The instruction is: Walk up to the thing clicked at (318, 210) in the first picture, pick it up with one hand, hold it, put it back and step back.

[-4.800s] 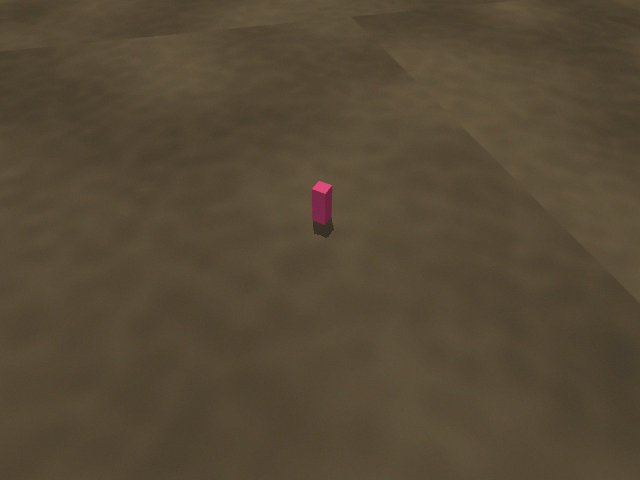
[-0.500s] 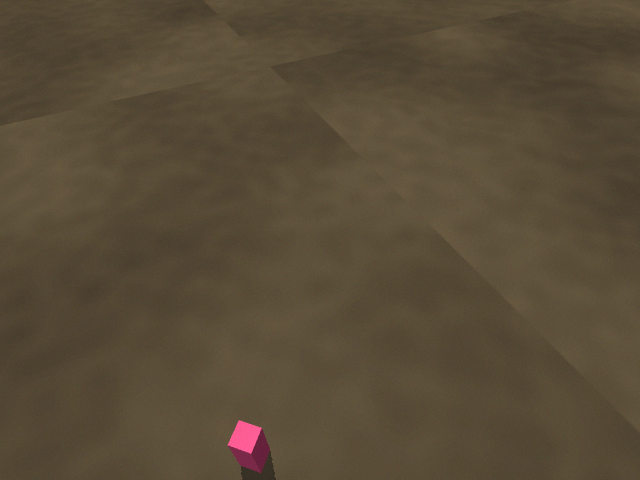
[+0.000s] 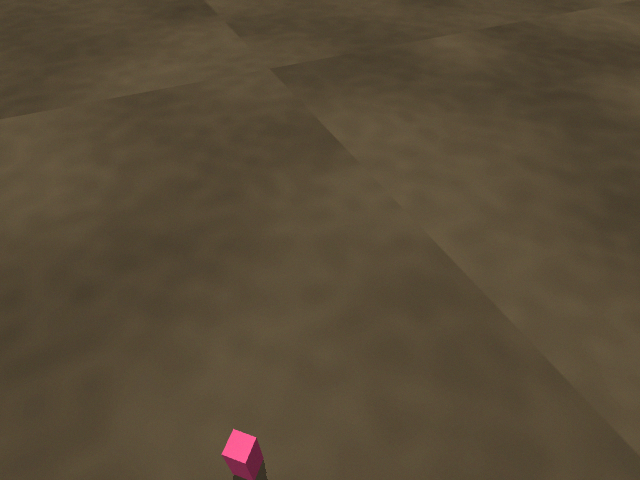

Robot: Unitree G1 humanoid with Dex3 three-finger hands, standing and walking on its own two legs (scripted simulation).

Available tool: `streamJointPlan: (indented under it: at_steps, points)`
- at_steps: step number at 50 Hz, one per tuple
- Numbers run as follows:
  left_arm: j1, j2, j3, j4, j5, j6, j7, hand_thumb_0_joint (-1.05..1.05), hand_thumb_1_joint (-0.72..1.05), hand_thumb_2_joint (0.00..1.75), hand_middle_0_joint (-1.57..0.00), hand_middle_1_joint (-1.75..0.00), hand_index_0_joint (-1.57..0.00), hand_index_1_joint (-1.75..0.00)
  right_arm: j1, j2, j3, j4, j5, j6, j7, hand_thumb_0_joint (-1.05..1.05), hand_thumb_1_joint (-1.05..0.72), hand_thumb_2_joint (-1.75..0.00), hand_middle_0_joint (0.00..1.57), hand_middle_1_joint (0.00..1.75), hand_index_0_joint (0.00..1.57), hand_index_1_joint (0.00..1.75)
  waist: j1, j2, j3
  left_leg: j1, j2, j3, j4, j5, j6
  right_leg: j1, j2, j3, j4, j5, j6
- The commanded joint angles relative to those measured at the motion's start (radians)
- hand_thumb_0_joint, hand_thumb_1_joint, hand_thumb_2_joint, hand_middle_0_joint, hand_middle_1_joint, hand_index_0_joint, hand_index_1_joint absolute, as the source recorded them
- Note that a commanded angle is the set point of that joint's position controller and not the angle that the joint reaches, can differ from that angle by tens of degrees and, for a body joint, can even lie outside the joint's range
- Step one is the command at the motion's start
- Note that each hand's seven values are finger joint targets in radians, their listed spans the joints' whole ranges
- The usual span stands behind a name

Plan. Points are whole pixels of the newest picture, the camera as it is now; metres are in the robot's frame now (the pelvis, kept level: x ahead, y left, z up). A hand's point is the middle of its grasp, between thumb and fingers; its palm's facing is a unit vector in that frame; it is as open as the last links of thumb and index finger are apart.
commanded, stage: walk up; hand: left
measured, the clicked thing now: (244, 456) +0.37 +0.22 -0.69
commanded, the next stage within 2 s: stand in 0.62 s
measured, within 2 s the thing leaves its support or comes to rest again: neither
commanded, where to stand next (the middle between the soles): +0.02 +0.01 m, yaw +1 degrees
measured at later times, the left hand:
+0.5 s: hand out of the picture +0.08 +0.25 -0.16, palm faces +0.00 -0.94 -0.33, open 7.4 cm
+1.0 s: hand out of the picture +0.08 +0.24 -0.15, palm faces -0.01 -0.94 -0.34, open 7.4 cm
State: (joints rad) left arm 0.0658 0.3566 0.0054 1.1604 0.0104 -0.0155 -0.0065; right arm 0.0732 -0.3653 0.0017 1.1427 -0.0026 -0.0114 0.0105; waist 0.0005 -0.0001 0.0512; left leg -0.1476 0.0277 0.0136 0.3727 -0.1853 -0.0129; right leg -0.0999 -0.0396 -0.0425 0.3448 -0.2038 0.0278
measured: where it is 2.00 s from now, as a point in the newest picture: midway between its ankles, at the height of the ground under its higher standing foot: outside the picture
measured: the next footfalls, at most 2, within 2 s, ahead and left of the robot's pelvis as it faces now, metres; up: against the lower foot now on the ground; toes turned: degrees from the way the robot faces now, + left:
none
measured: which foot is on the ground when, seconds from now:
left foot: down 0.00-1.00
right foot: down 0.00-1.00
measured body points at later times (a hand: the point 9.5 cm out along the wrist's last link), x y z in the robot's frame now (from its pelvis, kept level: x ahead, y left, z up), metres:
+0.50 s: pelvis +0.00 +0.00 +0.00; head +0.01 +0.00 +0.45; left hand +0.08 +0.30 -0.13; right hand +0.09 -0.30 -0.13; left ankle +0.01 +0.13 -0.75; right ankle -0.01 -0.14 -0.75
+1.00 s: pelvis +0.00 -0.01 +0.00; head +0.00 -0.01 +0.45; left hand +0.08 +0.29 -0.13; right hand +0.09 -0.31 -0.13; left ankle +0.01 +0.13 -0.75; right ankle -0.01 -0.14 -0.75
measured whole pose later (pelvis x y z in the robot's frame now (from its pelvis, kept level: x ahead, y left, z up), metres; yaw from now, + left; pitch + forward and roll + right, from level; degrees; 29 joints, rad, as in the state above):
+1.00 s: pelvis +0.00 -0.01 +0.00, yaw +0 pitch -3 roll +0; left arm 0.08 0.34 0.01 1.15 0.01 -0.01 -0.01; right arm 0.07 -0.35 0.01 1.15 0.00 -0.01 0.00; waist 0.00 0.01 0.05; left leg -0.11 0.03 0.01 0.30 -0.14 -0.03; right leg -0.08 -0.03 -0.05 0.31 -0.18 0.02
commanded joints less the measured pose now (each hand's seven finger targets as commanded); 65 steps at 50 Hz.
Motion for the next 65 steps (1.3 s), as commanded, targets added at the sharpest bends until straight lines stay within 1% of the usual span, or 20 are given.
streamJointPlan:
  at_steps: [1, 8, 10, 14, 15, 20, 21, 28, 30, 31, 32, 37, 39, 46, 49, 54, 59, 60, 63, 65]
  points:
    - [-0.061, 0.207, 0.036, -0.06, -0.005, -0.022, 0.011, 0.0, 0.9, 0.9, -0.2, -0.3, -0.2, -0.3, -0.041, -0.21, -0.044, -0.05, -0.001, -0.02, -0.012, 0.0, -0.9, -0.9, 0.2, 0.3, 0.2, 0.3, -0.006, 0.005, -0.101, 0.045, 0.096, -0.083, -0.059, 0.176, 0.037, 0.006, -0.092, 0.076, -0.058, 0.135, -0.04]
    - [-0.048, 0.208, 0.039, -0.051, 0.0, -0.019, 0.012, 0.0, 0.9, 0.9, -0.2, -0.3, -0.2, -0.3, -0.049, -0.208, -0.046, -0.044, -0.003, -0.016, -0.013, 0.0, -0.9, -0.9, 0.2, 0.3, 0.2, 0.3, -0.005, -0.002, -0.085, 0.042, 0.094, -0.087, -0.073, 0.154, 0.037, 0.007, -0.09, 0.07, -0.071, 0.113, -0.037]
    - [-0.044, 0.206, 0.042, -0.051, 0.0, -0.02, 0.013, 0.0, 0.9, 0.9, -0.2, -0.3, -0.2, -0.3, -0.039, -0.204, -0.046, -0.039, -0.003, -0.017, -0.014, 0.0, -0.9, -0.9, 0.2, 0.3, 0.2, 0.3, -0.005, -0.005, -0.099, 0.049, 0.096, -0.087, -0.075, 0.18, 0.036, 0.023, -0.091, 0.068, -0.067, 0.123, -0.04]
    - [-0.046, 0.205, 0.043, -0.051, 0.001, -0.019, 0.013, 0.0, 0.9, 0.9, -0.2, -0.3, -0.2, -0.3, -0.046, -0.198, -0.044, -0.043, -0.002, -0.015, -0.013, 0.0, -0.9, -0.9, 0.2, 0.3, 0.2, 0.3, -0.004, -0.004, -0.072, 0.031, 0.088, -0.091, -0.082, 0.15, 0.034, 0.013, -0.09, 0.067, -0.082, 0.098, -0.034]
    - [-0.034, 0.205, 0.045, -0.049, 0.001, -0.019, 0.014, 0.0, 0.9, 0.9, -0.2, -0.3, -0.2, -0.3, -0.048, -0.196, -0.043, -0.044, -0.003, -0.015, -0.012, 0.0, -0.9, -0.9, 0.2, 0.3, 0.2, 0.3, 0.0, -0.008, -0.071, 0.042, 0.091, -0.09, -0.076, 0.163, 0.036, 0.006, -0.087, 0.067, -0.083, 0.098, -0.034]
    - [-0.049, 0.205, 0.047, -0.058, 0.004, -0.018, 0.013, 0.0, 0.9, 0.9, -0.2, -0.3, -0.2, -0.3, -0.035, -0.198, -0.044, -0.04, -0.005, -0.016, -0.013, 0.0, -0.9, -0.9, 0.2, 0.3, 0.2, 0.3, -0.006, 0.009, -0.08, 0.016, 0.086, -0.095, -0.09, 0.135, 0.032, 0.031, -0.09, 0.066, -0.08, 0.091, -0.036]
    - [-0.038, 0.203, 0.047, -0.057, 0.002, -0.018, 0.013, 0.0, 0.9, 0.9, -0.2, -0.3, -0.2, -0.3, -0.038, -0.198, -0.043, -0.041, -0.005, -0.016, -0.013, 0.0, -0.9, -0.9, 0.2, 0.3, 0.2, 0.3, 0.0, 0.013, -0.082, 0.025, 0.089, -0.096, -0.09, 0.145, 0.033, 0.032, -0.089, 0.064, -0.077, 0.094, -0.035]
    - [-0.036, 0.202, 0.051, -0.06, 0.002, -0.016, 0.013, 0.0, 0.9, 0.9, -0.2, -0.3, -0.2, -0.3, -0.025, -0.193, -0.044, -0.042, -0.006, -0.019, -0.016, 0.0, -0.9, -0.9, 0.2, 0.3, 0.2, 0.3, -0.003, 0.009, -0.088, 0.024, 0.087, -0.097, -0.084, 0.178, 0.032, 0.04, -0.087, 0.06, -0.073, 0.107, -0.037]
    - [-0.029, 0.199, 0.051, -0.062, 0.002, -0.016, 0.013, 0.0, 0.9, 0.9, -0.2, -0.3, -0.2, -0.3, -0.031, -0.194, -0.045, -0.046, -0.006, -0.019, -0.015, 0.0, -0.9, -0.9, 0.2, 0.3, 0.2, 0.3, 0.0, 0.01, -0.095, 0.039, 0.087, -0.095, -0.074, 0.194, 0.034, 0.041, -0.09, 0.058, -0.073, 0.122, -0.036]
    - [-0.029, 0.203, 0.044, -0.068, -0.004, -0.015, 0.015, 0.0, 0.9, 0.9, -0.2, -0.3, -0.2, -0.3, -0.055, -0.19, -0.042, -0.056, -0.006, -0.02, -0.019, 0.0, -0.9, -0.9, 0.2, 0.3, 0.2, 0.3, 0.002, -0.006, -0.07, 0.047, 0.113, -0.107, -0.082, 0.279, 0.023, 0.012, -0.107, 0.071, -0.064, 0.19, -0.038]
    - [-0.018, 0.196, 0.044, -0.068, -0.005, -0.015, 0.016, 0.0, 0.9, 0.9, -0.2, -0.3, -0.2, -0.3, -0.049, -0.197, -0.044, -0.056, -0.003, -0.02, -0.02, 0.0, -0.9, -0.9, 0.2, 0.3, 0.2, 0.3, 0.002, 0.001, -0.092, 0.068, 0.117, -0.102, -0.071, 0.315, 0.023, 0.026, -0.107, 0.067, -0.062, 0.222, -0.038]
    - [-0.02, 0.202, 0.042, -0.074, -0.007, -0.016, 0.016, 0.0, 0.9, 0.9, -0.2, -0.3, -0.2, -0.3, -0.038, -0.195, -0.042, -0.052, -0.005, -0.021, -0.021, 0.0, -0.9, -0.9, 0.2, 0.3, 0.2, 0.3, -0.003, 0.01, -0.127, 0.082, 0.117, -0.091, -0.073, 0.317, 0.019, 0.054, -0.112, 0.071, -0.059, 0.257, -0.037]
    - [-0.027, 0.202, 0.042, -0.073, -0.006, -0.014, 0.016, 0.0, 0.9, 0.9, -0.2, -0.3, -0.2, -0.3, -0.039, -0.193, -0.039, -0.052, -0.003, -0.02, -0.022, 0.0, -0.9, -0.9, 0.2, 0.3, 0.2, 0.3, -0.005, 0.012, -0.13, 0.082, 0.117, -0.087, -0.076, 0.301, 0.02, 0.058, -0.114, 0.076, -0.064, 0.249, -0.039]
    - [-0.023, 0.207, 0.04, -0.072, -0.004, -0.012, 0.014, 0.0, 0.9, 0.9, -0.2, -0.3, -0.2, -0.3, -0.049, -0.19, -0.037, -0.053, -0.004, -0.017, -0.018, 0.0, -0.9, -0.9, 0.2, 0.3, 0.2, 0.3, -0.004, -0.009, -0.084, 0.073, 0.114, -0.088, -0.102, 0.212, 0.015, 0.012, -0.104, 0.074, -0.086, 0.149, -0.037]
    - [-0.024, 0.207, 0.039, -0.072, -0.005, -0.012, 0.013, 0.0, 0.9, 0.9, -0.2, -0.3, -0.2, -0.3, -0.042, -0.195, -0.038, -0.047, -0.005, -0.017, -0.016, 0.0, -0.9, -0.9, 0.2, 0.3, 0.2, 0.3, -0.006, -0.004, -0.058, 0.05, 0.106, -0.09, -0.114, 0.131, 0.013, -0.004, -0.103, 0.084, -0.101, 0.082, -0.037]
    - [-0.018, 0.21, 0.038, -0.078, -0.003, -0.013, 0.011, 0.0, 0.9, 0.9, -0.2, -0.3, -0.2, -0.3, -0.038, -0.191, -0.039, -0.051, -0.007, -0.018, -0.014, 0.0, -0.9, -0.9, 0.2, 0.3, 0.2, 0.3, -0.007, 0.001, -0.075, 0.054, 0.109, -0.089, -0.11, 0.109, 0.019, -0.006, -0.109, 0.095, -0.102, 0.072, -0.045]
    - [-0.008, 0.213, 0.038, -0.08, -0.001, -0.013, 0.011, 0.0, 0.9, 0.9, -0.2, -0.3, -0.2, -0.3, -0.032, -0.194, -0.041, -0.05, -0.009, -0.017, -0.013, 0.0, -0.9, -0.9, 0.2, 0.3, 0.2, 0.3, -0.004, -0.01, -0.068, 0.052, 0.109, -0.091, -0.109, 0.106, 0.019, -0.017, -0.104, 0.096, -0.109, 0.064, -0.042]
    - [-0.006, 0.213, 0.036, -0.08, -0.003, -0.014, 0.011, 0.0, 0.9, 0.9, -0.2, -0.3, -0.2, -0.3, -0.028, -0.189, -0.039, -0.048, -0.007, -0.017, -0.012, 0.0, -0.9, -0.9, 0.2, 0.3, 0.2, 0.3, -0.004, -0.008, -0.047, 0.035, 0.103, -0.093, -0.113, 0.083, 0.017, -0.027, -0.1, 0.093, -0.115, 0.045, -0.039]
    - [-0.003, 0.214, 0.037, -0.08, -0.001, -0.013, 0.011, 0.0, 0.9, 0.9, -0.2, -0.3, -0.2, -0.3, -0.028, -0.192, -0.041, -0.048, -0.008, -0.016, -0.012, 0.0, -0.9, -0.9, 0.2, 0.3, 0.2, 0.3, -0.003, -0.01, -0.056, 0.047, 0.107, -0.092, -0.109, 0.069, 0.019, -0.031, -0.103, 0.097, -0.113, 0.014, -0.043]
    - [-0.006, 0.213, 0.037, -0.084, -0.001, -0.012, 0.011, 0.0, 0.9, 0.9, -0.2, -0.3, -0.2, -0.3, -0.013, -0.193, -0.042, -0.049, -0.01, -0.015, -0.012, 0.0, -0.9, -0.9, 0.2, 0.3, 0.2, 0.3, -0.009, -0.003, -0.059, 0.033, 0.102, -0.091, -0.108, 0.072, 0.019, -0.025, -0.103, 0.102, -0.115, 0.028, -0.046]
